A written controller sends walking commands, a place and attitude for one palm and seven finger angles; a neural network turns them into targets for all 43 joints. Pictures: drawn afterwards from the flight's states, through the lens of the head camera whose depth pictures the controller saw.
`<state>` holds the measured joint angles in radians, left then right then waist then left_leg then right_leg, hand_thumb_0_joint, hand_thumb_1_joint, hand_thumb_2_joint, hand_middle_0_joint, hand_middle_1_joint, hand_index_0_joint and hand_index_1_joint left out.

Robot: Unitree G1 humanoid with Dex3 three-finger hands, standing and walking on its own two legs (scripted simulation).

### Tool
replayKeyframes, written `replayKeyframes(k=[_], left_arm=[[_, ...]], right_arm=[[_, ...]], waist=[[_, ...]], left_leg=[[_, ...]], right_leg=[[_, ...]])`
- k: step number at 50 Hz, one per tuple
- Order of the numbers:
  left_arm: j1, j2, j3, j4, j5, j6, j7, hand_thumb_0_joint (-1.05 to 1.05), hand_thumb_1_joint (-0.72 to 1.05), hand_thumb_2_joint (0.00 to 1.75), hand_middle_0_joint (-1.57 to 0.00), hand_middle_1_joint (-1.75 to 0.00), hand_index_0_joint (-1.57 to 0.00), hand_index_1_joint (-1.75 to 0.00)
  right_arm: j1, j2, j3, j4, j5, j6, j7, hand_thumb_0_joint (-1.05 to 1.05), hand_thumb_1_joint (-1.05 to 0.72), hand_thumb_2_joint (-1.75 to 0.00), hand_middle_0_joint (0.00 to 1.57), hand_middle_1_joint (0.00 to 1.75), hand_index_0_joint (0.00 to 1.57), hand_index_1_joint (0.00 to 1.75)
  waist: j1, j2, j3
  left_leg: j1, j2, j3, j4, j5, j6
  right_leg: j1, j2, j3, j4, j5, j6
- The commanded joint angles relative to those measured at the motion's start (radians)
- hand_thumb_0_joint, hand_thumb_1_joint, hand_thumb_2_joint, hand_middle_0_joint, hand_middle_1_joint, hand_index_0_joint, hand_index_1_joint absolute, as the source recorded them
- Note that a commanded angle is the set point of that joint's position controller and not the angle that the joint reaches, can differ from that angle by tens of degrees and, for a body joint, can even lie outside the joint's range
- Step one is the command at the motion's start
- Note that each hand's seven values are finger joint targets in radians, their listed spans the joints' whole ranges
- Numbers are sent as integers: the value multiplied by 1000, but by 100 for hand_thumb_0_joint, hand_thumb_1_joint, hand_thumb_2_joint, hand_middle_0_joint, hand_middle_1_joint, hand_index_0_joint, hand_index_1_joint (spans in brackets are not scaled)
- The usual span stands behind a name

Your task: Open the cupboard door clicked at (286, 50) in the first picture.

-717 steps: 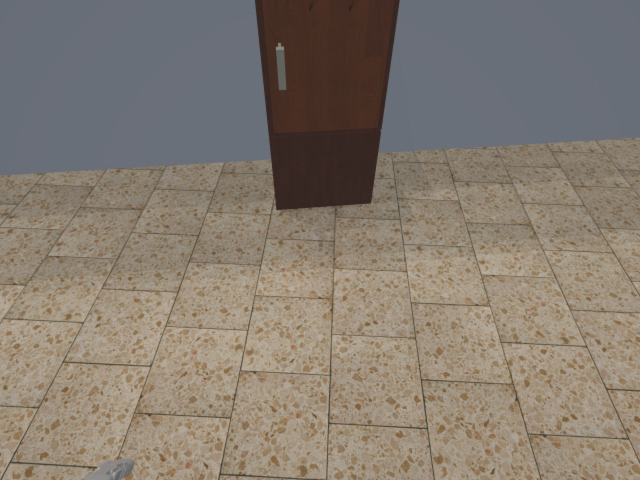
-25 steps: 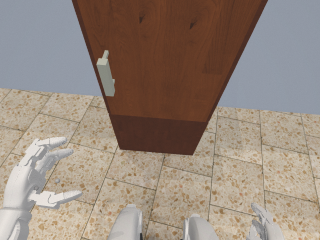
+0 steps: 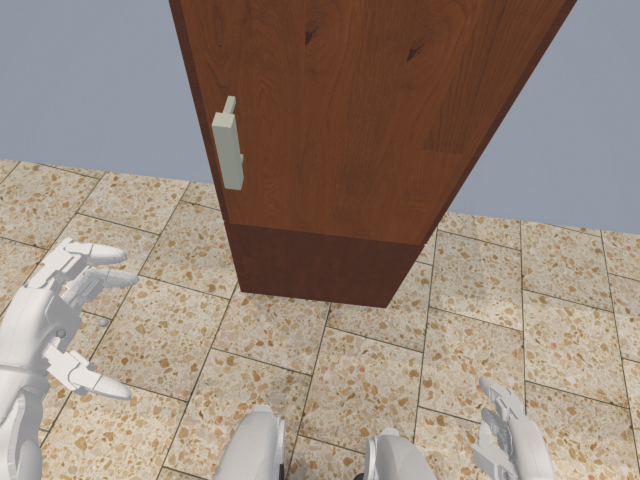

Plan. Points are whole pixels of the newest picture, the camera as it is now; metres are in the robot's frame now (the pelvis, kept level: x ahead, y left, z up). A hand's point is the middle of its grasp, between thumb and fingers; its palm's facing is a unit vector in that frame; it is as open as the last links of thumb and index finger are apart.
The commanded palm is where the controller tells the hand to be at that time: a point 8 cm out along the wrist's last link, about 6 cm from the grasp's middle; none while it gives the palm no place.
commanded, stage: raise the hand with hooked fingers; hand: left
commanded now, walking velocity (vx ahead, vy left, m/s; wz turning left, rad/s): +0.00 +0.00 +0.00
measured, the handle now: (232, 144) +0.56 +0.18 +0.02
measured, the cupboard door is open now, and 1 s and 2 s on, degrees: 0 0 0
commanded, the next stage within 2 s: move the hooked fingers beside the handle in 0.60 s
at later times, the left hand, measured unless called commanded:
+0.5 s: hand (114, 303) +0.29 +0.26 +0.04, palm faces -0.02 -1.00 -0.06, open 14.0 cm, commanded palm +0.27 +0.30 +0.05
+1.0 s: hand (136, 269) +0.33 +0.25 +0.04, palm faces -0.03 -1.00 -0.05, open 14.0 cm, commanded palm +0.31 +0.30 +0.04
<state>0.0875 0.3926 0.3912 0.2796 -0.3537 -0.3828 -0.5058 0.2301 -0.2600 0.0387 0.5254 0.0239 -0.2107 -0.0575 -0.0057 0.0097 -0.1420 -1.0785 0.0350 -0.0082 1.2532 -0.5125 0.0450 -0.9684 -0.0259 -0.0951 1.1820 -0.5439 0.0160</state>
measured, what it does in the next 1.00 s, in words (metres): stands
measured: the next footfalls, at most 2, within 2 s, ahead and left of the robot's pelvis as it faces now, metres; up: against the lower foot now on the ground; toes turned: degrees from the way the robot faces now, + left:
none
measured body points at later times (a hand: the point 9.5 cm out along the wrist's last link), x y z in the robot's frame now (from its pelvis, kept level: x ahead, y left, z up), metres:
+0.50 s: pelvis +0.00 -0.01 +0.00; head +0.10 +0.01 +0.44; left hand +0.28 +0.31 +0.05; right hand +0.16 -0.27 -0.08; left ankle +0.04 +0.09 -0.63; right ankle +0.01 -0.14 -0.63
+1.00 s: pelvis +0.00 -0.03 -0.01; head +0.11 +0.00 +0.43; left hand +0.33 +0.30 +0.05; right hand +0.15 -0.29 -0.09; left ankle +0.04 +0.09 -0.63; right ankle +0.01 -0.14 -0.63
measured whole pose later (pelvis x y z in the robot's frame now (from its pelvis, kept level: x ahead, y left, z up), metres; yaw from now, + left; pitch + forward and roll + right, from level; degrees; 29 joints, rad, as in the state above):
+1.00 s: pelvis +0.00 -0.03 -0.01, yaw +0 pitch +21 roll -3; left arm -0.17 0.46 0.45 0.52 -0.34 -0.37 -0.55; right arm 0.24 -0.28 0.03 0.56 0.04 -0.17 -0.08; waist -0.04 0.02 -0.14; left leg -1.12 0.06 -0.02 1.28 -0.52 0.01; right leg -1.03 0.00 -0.10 1.23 -0.57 -0.02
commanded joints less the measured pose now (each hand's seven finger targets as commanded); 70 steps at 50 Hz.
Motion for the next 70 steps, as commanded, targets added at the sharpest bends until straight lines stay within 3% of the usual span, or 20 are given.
replayKeyframes(k=[1, 5, 7, 11, 13, 18, 25, 35, 37, 39, 43, 46, 47, 51, 56, 58, 62, 70], left_arm=[[-142, 251, 139, -169, -35, -77, -6, 0, -50, 30, -30, -120, -30, -120], [-159, 260, 141, -69, -44, -11, -49, 0, -50, 30, -30, -120, -30, -120], [-147, 238, 123, -67, -53, 8, -66, 0, -50, 30, -30, -120, -30, -120], [-146, 248, 135, -122, -62, -13, -59, 0, -50, 30, -30, -120, -30, -120], [-155, 273, 161, -125, -63, -41, -40, 0, -50, 30, -30, -120, -30, -120], [-177, 273, 165, -113, -56, -79, -19, 0, -50, 30, -30, -120, -30, -120], [-154, 273, 149, -123, -51, -58, -40, 0, -50, 30, -30, -120, -30, -120], [-184, 244, 128, -57, -56, -59, -41, 0, -50, 30, -30, -120, -30, -120], [-229, 245, 114, -61, -47, -58, -41, 0, -50, 30, -30, -120, -30, -120], [-336, 284, 127, -49, -37, -64, -41, 0, -50, 30, -30, -120, -30, -120], [-458, 323, 146, -2, -30, -74, -37, 0, -50, 30, -30, -120, -30, -120], [-442, 354, 172, 29, -18, -65, -42, 0, -50, 30, -30, -120, -30, -120], [-436, 337, 156, 40, -17, -56, -44, 0, -50, 30, -30, -120, -30, -120], [-448, 382, 194, 124, -10, -15, -48, 0, -50, 30, -30, -120, -30, -120], [-497, 357, 172, 161, -3, -16, -37, 0, -50, 30, -30, -120, -30, -120], [-550, 317, 131, 134, -1, -39, -32, 0, -50, 30, -30, -120, -30, -120], [-593, 323, 125, 163, 21, -61, -18, 0, -50, 30, -30, -120, -30, -120], [-653, 361, 157, 172, 53, -77, 28, 0, -50, 30, -30, -120, -30, -120]], right_arm=[[25, -178, -90, -111, 8, -49, -9, 0, -90, -90, 20, 30, 20, 30], [39, -191, -93, -113, 18, -32, -10, 0, -90, -90, 20, 30, 20, 30], [41, -192, -96, -124, 22, -31, -9, 0, -90, -90, 20, 30, 20, 30], [49, -189, -102, -131, 18, -38, -2, 0, -90, -90, 20, 30, 20, 30], [53, -187, -101, -128, 12, -40, 0, 0, -90, -90, 20, 30, 20, 30], [46, -183, -100, -119, 12, -31, 0, 0, -90, -90, 20, 30, 20, 30], [44, -180, -98, -128, 19, -19, -5, 0, -90, -90, 20, 30, 20, 30], [39, -177, -91, -123, 21, -14, -13, 0, -90, -90, 20, 30, 20, 30], [39, -178, -90, -120, 21, -15, -14, 0, -90, -90, 20, 30, 20, 30], [45, -182, -86, -101, 19, -16, -22, 0, -90, -90, 20, 30, 20, 30], [48, -181, -81, -84, 18, -16, -34, 0, -90, -90, 20, 30, 20, 30], [49, -182, -82, -83, 18, -9, -31, 0, -90, -90, 20, 30, 20, 30], [49, -180, -82, -85, 19, -5, -29, 0, -90, -90, 20, 30, 20, 30], [64, -185, -81, -82, 20, 15, -22, 0, -90, -90, 20, 30, 20, 30], [82, -189, -86, -79, 20, 29, -11, 0, -90, -90, 20, 30, 20, 30], [90, -188, -89, -74, 18, 27, -10, 0, -90, -90, 20, 30, 20, 30], [107, -196, -96, -51, 15, 40, -7, 0, -90, -90, 20, 30, 20, 30], [122, -193, -97, -38, 5, 70, -1, 0, -90, -90, 20, 30, 20, 30]], waist=[[6, 169, -332], [-2, 123, -314], [0, 110, -321], [6, 101, -364], [3, 76, -344], [0, 114, -320], [-3, 116, -349], [-19, 69, -285], [-25, 69, -298], [-39, 75, -307], [-42, 88, -304], [-14, 121, -373], [-17, 120, -377], [-12, 96, -382], [-25, 89, -369], [-44, 94, -377], [-50, 97, -394], [-34, 142, -445]], left_leg=[[422, -6, -97, -225, 299, -55], [376, -8, -81, -220, 297, -44], [374, -10, -77, -223, 297, -39], [396, -9, -72, -203, 369, -35], [364, -11, -70, -193, 353, -34], [331, -14, -60, -194, 279, -32], [347, -16, -43, -194, 289, -21], [276, -20, -33, -181, 199, -15], [273, -19, -36, -176, 198, -13], [259, -17, -35, -153, 197, -10], [234, -14, -31, -134, 176, -9], [274, -13, -28, -145, 231, -13], [283, -15, -26, -150, 240, -12], [249, -11, -21, -146, 263, -12], [265, -8, -25, -153, 283, -13], [293, -7, -32, -149, 301, -11], [334, -2, -44, -158, 317, -17], [415, 5, -62, -175, 387, -31]], right_leg=[[6, 58, 5, -114, 165, -52], [28, 58, 7, -131, 181, -47], [41, 58, 7, -139, 186, -45], [57, 60, 12, -132, 231, -45], [58, 65, 15, -125, 224, -48], [47, 62, 23, -123, 178, -50], [88, 57, 39, -148, 210, -43], [82, 58, 54, -164, 149, -39], [77, 56, 54, -159, 149, -37], [69, 57, 67, -151, 149, -39], [60, 57, 83, -148, 118, -42], [95, 52, 78, -137, 176, -43], [96, 52, 76, -140, 188, -42], [123, 52, 78, -137, 228, -37], [94, 56, 63, -132, 245, -38], [62, 60, 57, -125, 251, -40], [35, 57, 48, -122, 245, -40], [22, 57, 39, -116, 259, -45]])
